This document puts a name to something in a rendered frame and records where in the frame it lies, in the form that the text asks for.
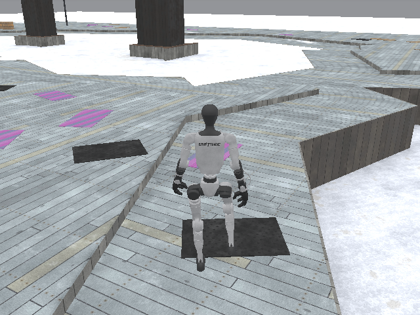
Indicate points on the robot torso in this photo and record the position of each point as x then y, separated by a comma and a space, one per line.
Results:
209, 159

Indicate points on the robot right forearm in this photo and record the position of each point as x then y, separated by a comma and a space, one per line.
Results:
240, 178

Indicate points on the robot left forearm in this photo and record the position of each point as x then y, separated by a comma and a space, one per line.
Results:
179, 174

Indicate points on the right robot hand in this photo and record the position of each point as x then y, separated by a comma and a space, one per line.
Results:
244, 197

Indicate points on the left robot hand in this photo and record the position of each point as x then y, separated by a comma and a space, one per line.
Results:
181, 185

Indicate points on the left robot upper arm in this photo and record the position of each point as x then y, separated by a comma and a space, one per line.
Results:
185, 151

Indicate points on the right robot upper arm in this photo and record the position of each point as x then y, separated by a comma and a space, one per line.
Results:
233, 150

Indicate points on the left robot foot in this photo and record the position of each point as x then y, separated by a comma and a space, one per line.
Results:
200, 265

